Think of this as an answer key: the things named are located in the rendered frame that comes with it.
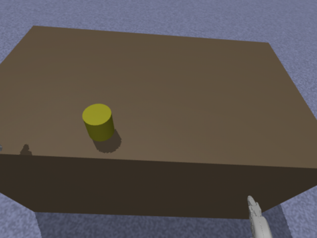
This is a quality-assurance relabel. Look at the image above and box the can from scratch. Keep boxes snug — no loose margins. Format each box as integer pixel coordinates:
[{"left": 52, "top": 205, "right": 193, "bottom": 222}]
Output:
[{"left": 82, "top": 104, "right": 114, "bottom": 141}]

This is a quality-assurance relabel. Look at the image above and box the right robot hand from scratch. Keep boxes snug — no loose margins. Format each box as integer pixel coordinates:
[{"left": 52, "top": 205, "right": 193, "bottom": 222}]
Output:
[{"left": 247, "top": 196, "right": 273, "bottom": 238}]

